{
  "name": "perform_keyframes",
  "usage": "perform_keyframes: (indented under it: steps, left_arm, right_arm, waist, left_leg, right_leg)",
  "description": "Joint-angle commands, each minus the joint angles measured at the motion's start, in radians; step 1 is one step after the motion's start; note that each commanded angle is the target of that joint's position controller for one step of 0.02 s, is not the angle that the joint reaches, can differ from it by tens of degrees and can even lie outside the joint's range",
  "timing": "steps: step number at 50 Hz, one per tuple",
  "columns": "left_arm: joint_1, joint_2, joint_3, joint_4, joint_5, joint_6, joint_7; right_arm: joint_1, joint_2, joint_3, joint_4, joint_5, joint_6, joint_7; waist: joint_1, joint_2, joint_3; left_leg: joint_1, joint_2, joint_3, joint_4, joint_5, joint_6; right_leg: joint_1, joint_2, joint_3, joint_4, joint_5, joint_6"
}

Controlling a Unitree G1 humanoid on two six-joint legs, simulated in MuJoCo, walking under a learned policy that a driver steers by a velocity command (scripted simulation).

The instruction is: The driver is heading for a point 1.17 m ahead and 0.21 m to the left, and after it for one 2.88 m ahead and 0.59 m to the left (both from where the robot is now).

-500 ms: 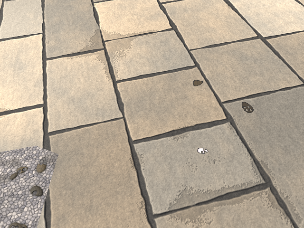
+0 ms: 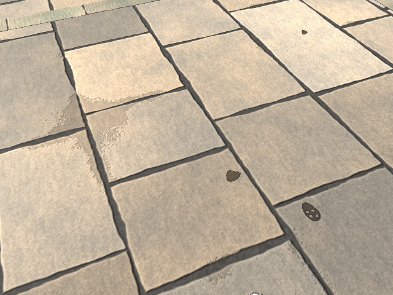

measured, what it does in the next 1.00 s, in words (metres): walks ahead, turning left: right foot, then left foot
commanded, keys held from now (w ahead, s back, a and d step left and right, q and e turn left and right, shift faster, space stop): w+shift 0.28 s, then w+q+shift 0.60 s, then q+shift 0.04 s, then shift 0.08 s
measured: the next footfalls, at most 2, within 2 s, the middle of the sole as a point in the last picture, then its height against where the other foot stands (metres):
right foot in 0.20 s outside the picture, level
left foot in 0.72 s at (169, 218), level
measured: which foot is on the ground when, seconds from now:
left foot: down 0.00-0.22, up 0.24-0.70, down 0.72-1.00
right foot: up 0.00-0.18, down 0.20-0.72, up 0.74-1.00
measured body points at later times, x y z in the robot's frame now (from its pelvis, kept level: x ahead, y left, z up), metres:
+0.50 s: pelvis +0.46 -0.05 +0.00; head +0.45 -0.04 +0.45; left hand +0.40 +0.20 -0.14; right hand +0.65 -0.29 -0.10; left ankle +0.59 +0.14 -0.64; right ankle +0.40 -0.13 -0.74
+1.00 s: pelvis +0.89 +0.07 +0.00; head +0.90 +0.09 +0.45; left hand +1.03 +0.38 -0.03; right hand +1.01 -0.16 -0.12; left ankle +0.83 +0.08 -0.74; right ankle +1.16 -0.03 -0.67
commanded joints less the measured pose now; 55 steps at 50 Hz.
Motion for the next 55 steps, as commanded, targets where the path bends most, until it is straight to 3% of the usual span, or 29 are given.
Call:
perform_keyframes:
  steps: [1,5,7,9,10,11,12,13,14,15,16,17,19,23,29,32,34,35,36,37,38,39,40,41,44,46,48,52,55]
  left_arm:
    - [-0.094,0.029,-0.002,-0.067,-0.004,-0.020,-0.014]
    - [-0.240,0.035,-0.002,-0.127,-0.025,-0.035,-0.053]
    - [-0.221,0.068,0.013,-0.145,-0.027,-0.039,-0.066]
    - [-0.020,0.146,0.049,-0.117,-0.042,-0.028,-0.055]
    - [0.217,0.193,0.072,-0.056,-0.046,-0.016,-0.042]
    - [0.447,0.283,0.090,0.004,-0.029,0.001,-0.023]
    - [0.487,0.297,0.098,0.026,-0.011,-0.010,-0.039]
    - [0.473,0.178,0.075,0.049,0.002,-0.013,-0.036]
    - [0.408,0.124,0.062,0.047,0.012,-0.016,-0.033]
    - [0.326,0.107,0.056,0.046,0.025,-0.025,-0.042]
    - [0.257,0.079,0.050,0.043,0.033,-0.038,-0.047]
    - [0.212,0.052,0.042,0.049,0.042,-0.044,-0.050]
    - [0.178,0.037,0.040,0.071,0.017,-0.044,-0.054]
    - [0.200,0.079,0.049,0.102,0.025,-0.050,-0.034]
    - [0.300,0.136,0.044,0.120,0.029,-0.044,0.010]
    - [0.315,0.191,0.053,0.104,0.033,-0.014,0.036]
    - [0.264,0.261,0.073,0.074,0.036,0.019,0.060]
    - [0.183,0.279,0.080,0.043,0.036,0.028,0.058]
    - [0.092,0.269,0.082,0.013,0.018,0.021,0.042]
    - [0.073,0.052,0.029,-0.038,0.027,-0.029,0.010]
    - [0.249,-0.017,-0.007,-0.113,-0.027,-0.087,-0.021]
    - [0.096,0.090,0.008,-0.143,-0.037,-0.115,-0.028]
    - [0.026,0.096,0.016,-0.176,-0.044,-0.117,-0.024]
    - [0.060,0.086,0.015,-0.166,-0.021,-0.105,-0.015]
    - [0.110,0.116,0.033,-0.158,0.016,-0.055,-0.002]
    - [-0.011,0.123,0.034,-0.215,0.037,-0.046,0.016]
    - [-0.117,0.051,0.016,-0.258,0.055,-0.045,0.016]
    - [-0.191,0.049,0.032,-0.296,0.019,-0.037,0.003]
    - [-0.115,0.105,0.065,-0.281,0.026,-0.052,0.001]
  right_arm:
    - [-0.064,-0.133,-0.012,-0.089,0.015,-0.032,-0.023]
    - [0.024,-0.168,-0.015,-0.067,0.019,-0.002,-0.037]
    - [0.018,-0.194,-0.021,-0.070,0.003,0.019,-0.039]
    - [-0.003,-0.229,-0.030,-0.070,-0.037,0.044,-0.037]
    - [-0.057,-0.226,-0.028,-0.084,-0.047,0.056,-0.037]
    - [-0.060,-0.159,-0.005,-0.127,-0.058,0.048,-0.038]
    - [0.116,0.031,0.041,-0.116,0.001,0.006,-0.009]
    - [0.017,-0.110,0.013,-0.126,0.048,-0.029,-0.008]
    - [-0.155,-0.160,0.000,-0.184,0.079,-0.041,-0.010]
    - [-0.234,-0.132,0.009,-0.215,0.067,-0.042,-0.015]
    - [-0.249,-0.116,0.003,-0.219,0.049,-0.031,-0.018]
    - [-0.205,-0.101,0.000,-0.211,0.047,-0.008,-0.014]
    - [-0.160,-0.075,-0.005,-0.196,0.051,0.034,-0.016]
    - [-0.282,-0.080,-0.009,-0.243,0.039,0.060,-0.023]
    - [-0.473,-0.067,-0.008,-0.326,0.034,0.033,0.020]
    - [-0.521,-0.115,-0.028,-0.372,0.036,0.019,0.057]
    - [-0.318,-0.179,-0.063,-0.349,0.049,0.037,0.059]
    - [-0.081,-0.251,-0.097,-0.294,0.044,0.057,0.049]
    - [0.152,-0.309,-0.130,-0.234,0.041,0.076,0.025]
    - [0.123,-0.329,-0.132,-0.209,0.026,0.097,0.011]
    - [0.002,-0.257,-0.088,-0.273,-0.020,0.062,0.018]
    - [0.024,-0.177,-0.084,-0.291,-0.015,0.047,0.017]
    - [-0.002,-0.154,-0.076,-0.280,-0.015,0.027,0.026]
    - [-0.088,-0.149,-0.072,-0.301,-0.003,0.012,0.032]
    - [-0.217,-0.155,-0.068,-0.346,0.013,0.015,0.008]
    - [-0.212,-0.162,-0.068,-0.353,0.023,0.017,-0.019]
    - [-0.193,-0.161,-0.069,-0.329,0.029,0.044,-0.050]
    - [-0.028,-0.141,-0.071,-0.259,0.029,0.085,-0.064]
    - [-0.074,-0.132,-0.076,-0.266,0.020,0.092,-0.079]
  waist:
    - [0.030,0.026,0.171]
    - [-0.011,0.038,0.222]
    - [0.027,0.086,0.179]
    - [0.153,0.186,0.018]
    - [0.279,0.209,-0.104]
    - [0.320,0.062,-0.287]
    - [0.185,-0.367,-0.484]
    - [0.228,-0.256,-0.399]
    - [0.222,-0.166,-0.210]
    - [0.177,0.045,-0.103]
    - [0.124,0.091,-0.053]
    - [0.072,0.061,-0.024]
    - [0.031,0.014,0.034]
    - [0.049,0.013,0.151]
    - [0.107,0.030,0.202]
    - [0.088,-0.003,0.150]
    - [-0.047,-0.108,0.029]
    - [-0.170,-0.139,-0.076]
    - [-0.285,-0.077,-0.141]
    - [-0.164,0.398,-0.030]
    - [0.022,0.440,-0.255]
    - [-0.067,0.225,-0.209]
    - [-0.008,0.023,-0.062]
    - [0.067,-0.081,-0.036]
    - [0.146,-0.068,0.067]
    - [0.118,-0.052,0.132]
    - [0.068,0.012,0.131]
    - [-0.047,0.131,0.022]
    - [0.022,0.166,-0.033]
  left_leg:
    - [-0.259,0.225,-0.124,-0.257,0.164,0.140]
    - [0.024,0.290,-0.094,-0.255,0.274,0.123]
    - [0.167,0.324,-0.082,-0.148,0.634,0.107]
    - [0.267,0.336,-0.071,0.124,1.128,0.090]
    - [0.147,0.307,-0.036,0.406,1.188,0.064]
    - [-0.171,0.245,-0.043,0.793,0.836,0.056]
    - [-0.571,0.012,-0.161,1.186,-0.091,0.001]
    - [-0.689,0.072,-0.258,1.227,-0.115,0.061]
    - [-0.750,0.116,-0.219,1.230,-0.093,0.079]
    - [-0.724,0.156,-0.211,1.168,-0.047,0.079]
    - [-0.674,0.199,-0.216,1.089,0.010,0.074]
    - [-0.612,0.234,-0.228,1.060,0.041,0.066]
    - [-0.593,0.264,-0.224,1.009,0.054,0.045]
    - [-0.728,0.258,-0.213,0.867,0.257,0.017]
    - [-0.762,0.197,-0.054,0.524,0.534,0.046]
    - [-0.629,0.089,0.105,0.403,0.466,0.081]
    - [-0.407,0.014,0.152,0.459,0.299,0.104]
    - [-0.153,0.010,0.109,0.494,0.221,0.141]
    - [0.155,0.043,-0.003,0.379,0.247,0.179]
    - [0.294,0.134,-0.245,0.349,0.312,0.254]
    - [0.465,0.318,-0.884,0.131,-0.236,0.468]
    - [0.397,0.320,-0.958,-0.049,-0.389,0.389]
    - [0.225,0.299,-0.904,-0.096,-0.363,0.329]
    - [0.076,0.285,-0.848,-0.080,-0.313,0.313]
    - [-0.248,0.156,-0.633,-0.105,-0.102,0.290]
    - [-0.382,0.101,-0.496,-0.087,0.280,0.267]
    - [-0.468,0.008,-0.322,0.009,0.533,0.185]
    - [-0.320,0.016,-0.372,0.117,0.415,0.089]
    - [-0.117,0.046,-0.415,0.337,0.566,0.044]
  right_leg:
    - [0.172,0.025,-0.053,-0.259,0.233,0.015]
    - [0.149,0.079,-0.070,-0.515,0.206,0.002]
    - [0.190,0.136,-0.104,-0.547,0.087,-0.026]
    - [0.392,0.209,-0.137,-0.483,-0.071,-0.073]
    - [0.683,0.209,-0.133,-0.471,-0.087,-0.102]
    - [1.088,-0.003,0.149,-0.393,-0.267,-0.137]
    - [1.427,-0.215,0.763,-0.647,-0.769,-0.331]
    - [1.389,-0.174,0.858,-0.799,-0.856,-0.256]
    - [1.242,-0.150,0.653,-0.782,-0.690,-0.212]
    - [1.045,-0.126,0.516,-0.804,-0.506,-0.188]
    - [0.896,-0.095,0.406,-0.814,-0.416,-0.174]
    - [0.790,-0.074,0.329,-0.833,-0.375,-0.161]
    - [0.684,-0.052,0.187,-0.884,-0.306,-0.133]
    - [0.623,-0.006,-0.055,-0.940,-0.067,-0.069]
    - [0.802,-0.007,-0.255,-0.948,0.186,0.022]
    - [0.945,-0.017,-0.306,-0.818,0.711,0.069]
    - [0.983,-0.062,-0.305,-0.541,1.155,0.057]
    - [0.901,-0.074,-0.279,-0.290,1.222,0.036]
    - [0.709,0.001,-0.274,0.082,0.965,0.034]
    - [0.296,0.263,-0.213,0.599,-0.462,0.069]
    - [-0.003,0.291,0.094,0.760,-0.599,0.037]
    - [-0.016,0.238,0.139,0.654,-0.490,-0.029]
    - [-0.014,0.206,0.120,0.525,-0.421,-0.048]
    - [0.056,0.155,0.132,0.423,-0.373,-0.039]
    - [0.211,0.097,0.115,0.225,-0.335,0.043]
    - [0.274,0.104,0.053,0.007,-0.270,0.093]
    - [0.390,0.158,-0.038,-0.265,-0.045,0.112]
    - [0.505,0.258,-0.055,-0.531,0.224,0.109]
    - [0.538,0.260,-0.031,-0.647,0.240,0.050]
Velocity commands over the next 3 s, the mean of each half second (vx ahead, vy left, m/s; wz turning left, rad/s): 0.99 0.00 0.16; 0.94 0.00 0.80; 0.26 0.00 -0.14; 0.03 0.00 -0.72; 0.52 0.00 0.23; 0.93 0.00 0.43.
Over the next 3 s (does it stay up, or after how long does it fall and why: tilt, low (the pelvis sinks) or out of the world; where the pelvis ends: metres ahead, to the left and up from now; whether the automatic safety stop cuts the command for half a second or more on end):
stays up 1.61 0.42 -0.01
